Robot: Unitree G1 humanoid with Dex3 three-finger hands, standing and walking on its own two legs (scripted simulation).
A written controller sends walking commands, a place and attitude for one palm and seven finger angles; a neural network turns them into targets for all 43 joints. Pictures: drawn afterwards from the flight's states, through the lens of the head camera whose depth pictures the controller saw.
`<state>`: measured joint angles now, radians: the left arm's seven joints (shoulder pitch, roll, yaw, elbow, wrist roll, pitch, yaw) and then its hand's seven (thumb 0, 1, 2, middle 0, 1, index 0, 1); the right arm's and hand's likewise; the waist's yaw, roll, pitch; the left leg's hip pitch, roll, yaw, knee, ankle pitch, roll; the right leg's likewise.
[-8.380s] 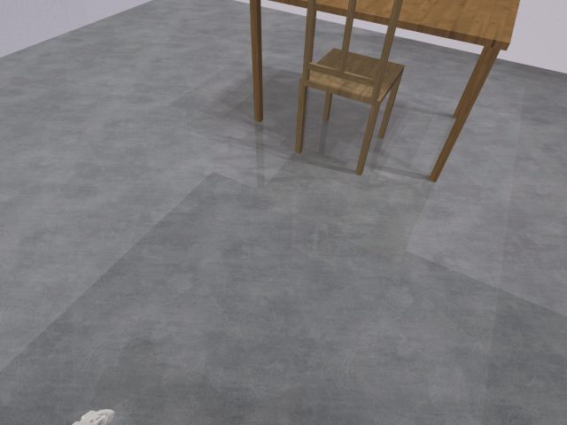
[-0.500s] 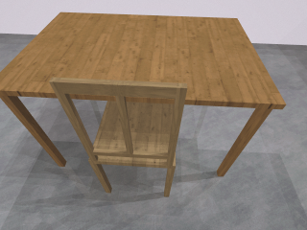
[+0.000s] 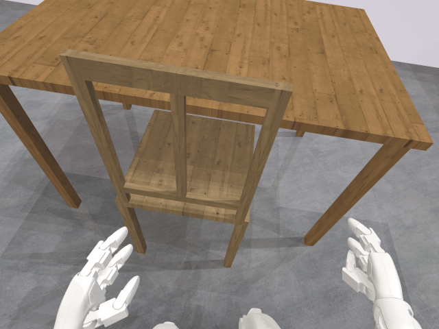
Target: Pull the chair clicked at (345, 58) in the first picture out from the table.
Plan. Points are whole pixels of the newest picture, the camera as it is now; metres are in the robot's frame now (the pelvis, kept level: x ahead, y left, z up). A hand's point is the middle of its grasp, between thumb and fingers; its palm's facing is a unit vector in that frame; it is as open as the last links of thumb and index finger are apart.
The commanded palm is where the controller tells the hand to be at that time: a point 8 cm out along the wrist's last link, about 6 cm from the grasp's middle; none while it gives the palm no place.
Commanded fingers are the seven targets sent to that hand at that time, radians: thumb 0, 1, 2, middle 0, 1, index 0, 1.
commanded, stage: raise the hand toward the chair's back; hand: left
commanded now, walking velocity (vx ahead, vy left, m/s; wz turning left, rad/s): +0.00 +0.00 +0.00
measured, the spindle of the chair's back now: (180, 154) +0.47 +0.12 +0.00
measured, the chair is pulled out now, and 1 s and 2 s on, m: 0.00 0.00 0.00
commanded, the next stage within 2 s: aim the fingers beside a spindle in 1.68 s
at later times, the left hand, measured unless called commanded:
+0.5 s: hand (87, 277) +0.20 +0.22 +0.03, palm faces +0.03 -1.00 -0.06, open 13.6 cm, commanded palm +0.17 +0.26 +0.02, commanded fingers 0.00 -0.20 0.43 -0.09 -0.13 -0.09 -0.13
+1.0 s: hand (91, 266) +0.21 +0.22 +0.02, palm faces -0.08 -1.00 -0.06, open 16.8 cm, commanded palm +0.20 +0.28 +0.03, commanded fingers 0.00 -0.50 0.30 -0.06 -0.08 -0.06 -0.08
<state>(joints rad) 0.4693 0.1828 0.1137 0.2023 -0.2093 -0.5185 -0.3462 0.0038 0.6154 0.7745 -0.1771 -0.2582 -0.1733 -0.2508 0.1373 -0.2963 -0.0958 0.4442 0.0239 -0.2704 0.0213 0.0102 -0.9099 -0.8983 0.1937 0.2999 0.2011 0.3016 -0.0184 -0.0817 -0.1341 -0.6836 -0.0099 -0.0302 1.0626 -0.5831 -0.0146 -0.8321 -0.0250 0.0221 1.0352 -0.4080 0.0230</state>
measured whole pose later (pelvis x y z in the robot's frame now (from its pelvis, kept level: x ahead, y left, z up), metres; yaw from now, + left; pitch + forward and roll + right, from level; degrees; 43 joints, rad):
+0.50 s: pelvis -0.01 +0.01 -0.03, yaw +1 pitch +17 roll -2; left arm 0.47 0.24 0.23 -0.12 -0.31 -0.33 -0.29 0.00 0.03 0.53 -0.12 -0.17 -0.11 -0.16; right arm 0.28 -0.20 -0.02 0.52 0.03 -0.20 -0.03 0.01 -0.90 -0.90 0.20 0.30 0.21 0.30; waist -0.01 0.02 -0.15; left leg -0.90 -0.02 -0.06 1.23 -0.63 0.00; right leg -1.02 -0.03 0.00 1.14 -0.43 0.04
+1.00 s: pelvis +0.00 +0.02 -0.02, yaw +2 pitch +16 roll -3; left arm 0.35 0.30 0.20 0.01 -0.26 -0.29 -0.36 -0.01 -0.47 0.32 -0.06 -0.09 -0.06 -0.08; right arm 0.22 -0.23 0.03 0.46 0.04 -0.22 -0.04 0.01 -0.90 -0.90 0.20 0.30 0.21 0.30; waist -0.01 0.03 -0.15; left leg -0.85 -0.02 -0.08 1.19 -0.62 0.01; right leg -0.95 -0.04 -0.03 1.09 -0.42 0.04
